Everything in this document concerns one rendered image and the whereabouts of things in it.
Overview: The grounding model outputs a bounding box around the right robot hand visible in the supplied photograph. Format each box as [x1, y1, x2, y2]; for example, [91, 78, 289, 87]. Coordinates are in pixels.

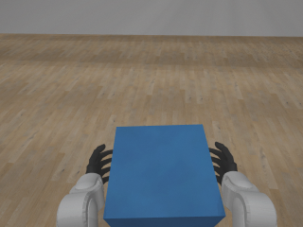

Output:
[209, 142, 238, 186]

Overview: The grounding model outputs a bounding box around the left robot hand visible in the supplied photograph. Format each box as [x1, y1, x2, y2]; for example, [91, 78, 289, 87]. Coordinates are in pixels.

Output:
[85, 144, 113, 184]

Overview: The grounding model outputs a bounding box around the right robot forearm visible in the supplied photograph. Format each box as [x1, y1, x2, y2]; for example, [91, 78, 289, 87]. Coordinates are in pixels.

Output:
[221, 171, 277, 227]

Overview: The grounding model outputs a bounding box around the left robot forearm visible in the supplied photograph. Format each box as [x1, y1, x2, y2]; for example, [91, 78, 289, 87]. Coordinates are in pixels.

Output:
[56, 172, 105, 227]

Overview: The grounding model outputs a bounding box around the carton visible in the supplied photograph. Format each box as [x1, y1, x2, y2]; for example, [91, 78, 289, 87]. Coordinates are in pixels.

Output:
[103, 124, 226, 227]

